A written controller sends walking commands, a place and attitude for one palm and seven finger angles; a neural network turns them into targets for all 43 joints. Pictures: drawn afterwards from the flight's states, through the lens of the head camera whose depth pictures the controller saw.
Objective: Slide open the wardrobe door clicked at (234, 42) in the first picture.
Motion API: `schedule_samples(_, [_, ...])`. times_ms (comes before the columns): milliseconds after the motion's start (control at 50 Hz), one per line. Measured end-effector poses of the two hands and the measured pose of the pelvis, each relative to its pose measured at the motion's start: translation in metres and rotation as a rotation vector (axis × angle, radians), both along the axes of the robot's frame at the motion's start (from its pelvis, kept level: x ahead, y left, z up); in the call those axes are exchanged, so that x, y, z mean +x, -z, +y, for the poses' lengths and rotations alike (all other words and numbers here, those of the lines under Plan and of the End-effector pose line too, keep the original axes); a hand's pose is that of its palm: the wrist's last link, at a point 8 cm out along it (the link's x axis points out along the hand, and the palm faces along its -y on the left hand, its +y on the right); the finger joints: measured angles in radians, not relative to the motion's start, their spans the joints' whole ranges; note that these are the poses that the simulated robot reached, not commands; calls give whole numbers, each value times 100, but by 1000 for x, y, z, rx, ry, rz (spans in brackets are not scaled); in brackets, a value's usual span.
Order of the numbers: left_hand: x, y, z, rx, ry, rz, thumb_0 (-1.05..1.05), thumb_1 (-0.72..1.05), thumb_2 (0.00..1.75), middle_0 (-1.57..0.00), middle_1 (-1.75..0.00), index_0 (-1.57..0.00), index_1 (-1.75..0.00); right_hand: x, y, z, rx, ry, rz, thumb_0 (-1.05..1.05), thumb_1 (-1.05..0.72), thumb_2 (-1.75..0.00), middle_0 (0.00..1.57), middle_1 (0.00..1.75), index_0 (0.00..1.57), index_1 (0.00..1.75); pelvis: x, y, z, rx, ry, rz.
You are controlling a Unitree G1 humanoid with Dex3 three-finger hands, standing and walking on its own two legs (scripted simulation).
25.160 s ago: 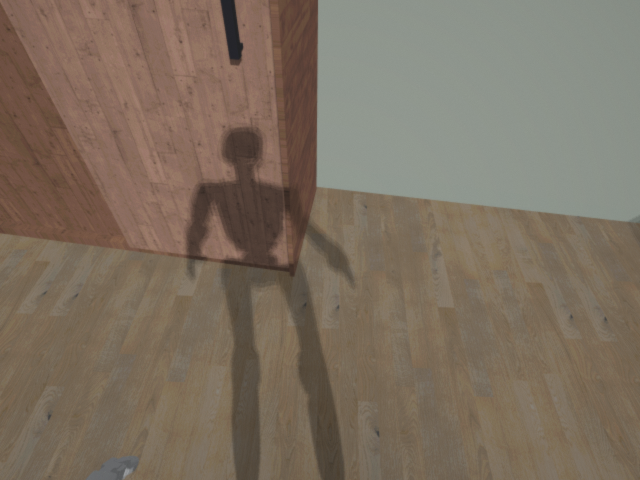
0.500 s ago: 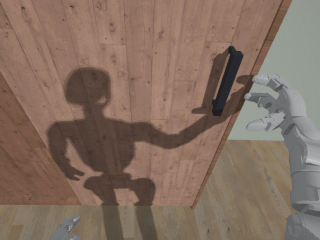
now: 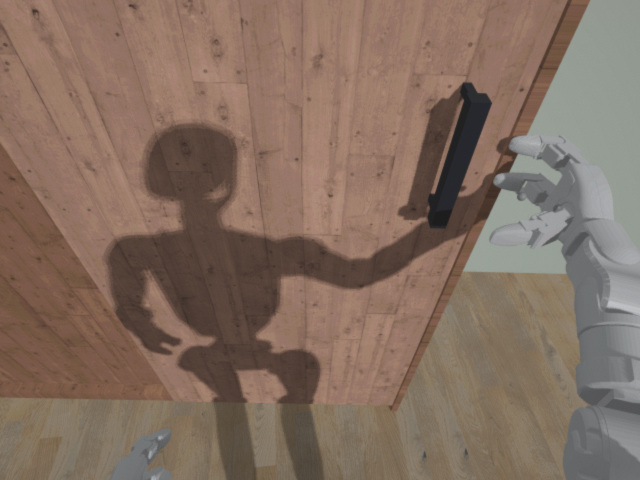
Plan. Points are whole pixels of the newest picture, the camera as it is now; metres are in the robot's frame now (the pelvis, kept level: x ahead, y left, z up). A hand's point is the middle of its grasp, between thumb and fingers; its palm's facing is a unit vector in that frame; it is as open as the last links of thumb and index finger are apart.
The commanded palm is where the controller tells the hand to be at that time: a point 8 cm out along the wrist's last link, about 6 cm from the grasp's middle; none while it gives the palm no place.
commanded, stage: move the hooked fingers beside the handle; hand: right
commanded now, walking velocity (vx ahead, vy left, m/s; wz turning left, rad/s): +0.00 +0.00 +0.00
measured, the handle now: (451, 160) +0.47 -0.12 +0.19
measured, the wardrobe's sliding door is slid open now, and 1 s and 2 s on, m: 0.00 0.00 0.00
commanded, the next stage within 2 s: feel for the door with the fingertips in 0.52 s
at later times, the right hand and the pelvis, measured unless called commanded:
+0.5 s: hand (519, 179) +0.42 -0.18 +0.21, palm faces -0.01 +1.00 +0.00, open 14.0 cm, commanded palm +0.39 -0.23 +0.20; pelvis +0.00 +0.01 +0.00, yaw +0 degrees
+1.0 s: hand (489, 191) +0.41 -0.15 +0.19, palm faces -0.05 +1.00 +0.01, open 14.0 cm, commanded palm +0.38 -0.20 +0.19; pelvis -0.01 +0.01 +0.00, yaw -1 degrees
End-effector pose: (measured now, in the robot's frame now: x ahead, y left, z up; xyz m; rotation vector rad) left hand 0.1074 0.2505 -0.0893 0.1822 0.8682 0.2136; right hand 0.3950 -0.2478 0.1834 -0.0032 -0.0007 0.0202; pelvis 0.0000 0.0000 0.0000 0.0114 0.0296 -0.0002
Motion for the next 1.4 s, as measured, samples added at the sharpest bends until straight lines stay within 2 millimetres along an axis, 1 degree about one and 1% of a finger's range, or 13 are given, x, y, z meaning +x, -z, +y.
schedule_samples(160, [0, 2, 2, -2, -4, 5, 1, 90, 90, -20, -30, -20, -30, -4, -18, 3, -11, -21, -49, -1, 50, -30, 30, 120, 30, 120, 3, -1, -1, 0, 1, -8])
schedule_samples(340, [16, -1, -1, -8, 26, -26, 1, 90, 90, -20, -30, -20, -30, -7, 3, 13, -5, -5, 47, -1, 50, -30, 30, 120, 30, 120, -2, 0, 2, -2, 13, -5])
schedule_samples(440, [19, -4, -1, -3, 38, -39, 1, 90, 90, -20, -30, -20, -30, -4, -13, 17, -6, 5, -41, -1, 50, -30, 30, 120, 30, 120, -3, -1, 6, -4, 11, -10])
schedule_samples(520, [17, -4, 3, -10, 22, -38, 1, 90, 90, -20, -30, -20, -30, 0, -24, 10, -1, 16, -39, -1, 50, -30, 30, 120, 30, 120, -1, -1, 10, -4, 5, -8])
schedule_samples(580, [13, -2, 8, -16, 7, -31, 1, 90, 90, -20, -30, -20, -30, 0, -19, 4, -4, 20, 11, -1, 50, -30, 30, 120, 30, 120, 0, -1, 11, -5, 3, -5])
schedule_samples(680, [7, 1, 16, -10, -2, -9, 1, 90, 90, -20, -30, -20, -30, -13, 0, 1, -5, 10, 46, -1, 50, -30, 30, 120, 30, 120, 1, 0, 13, -5, 4, -7])
schedule_samples(740, [7, 0, 18, 2, 7, -1, 1, 90, 90, -20, -30, -20, -30, -20, 2, 5, -4, 1, 8, -1, 50, -30, 29, 120, 30, 120, 0, 0, 15, -6, 9, -13])
schedule_samples(800, [10, -1, 18, 11, 19, -6, 1, 90, 90, -20, -30, -20, -30, -22, -3, 13, -3, -12, -36, -1, 50, -30, 29, 120, 30, 120, -2, 0, 16, -4, 16, -18])
schedule_samples(900, [18, -2, 15, 0, 28, -37, 1, 90, 90, -20, -30, -20, -30, -14, -14, 30, -2, -30, -37, -1, 51, -30, 30, 120, 30, 120, -5, 1, 15, -3, 19, -15])
schedule_samples(1000, [21, -2, 9, -28, 26, -57, 1, 90, 90, -20, -30, -20, -30, -7, -10, 42, 14, -33, 17, -1, 51, -30, 30, 120, 30, 120, -5, 0, 15, -6, 10, -8])
schedule_samples(1100, [19, -3, 6, -40, 23, -56, 1, 90, 90, -20, -30, -20, -30, -10, -7, 43, 17, -14, -2, -1, 50, -30, 30, 120, 30, 120, -4, 0, 16, -9, -1, -14])
schedule_samples(1240, [11, 2, 9, -24, 25, -15, 1, 90, 90, -20, -30, -20, -30, -9, -12, 37, -12, 11, -9, -1, 50, -30, 30, 120, 30, 120, -5, 0, 17, -5, 11, -22])
schedule_samples(1400, [3, 7, 13, -17, 13, 12, 1, 90, 90, -20, -30, -20, -30, 0, -20, 53, 8, -34, -17, -1, 50, -30, 30, 120, 30, 120, -6, 0, 14, -7, 13, -14])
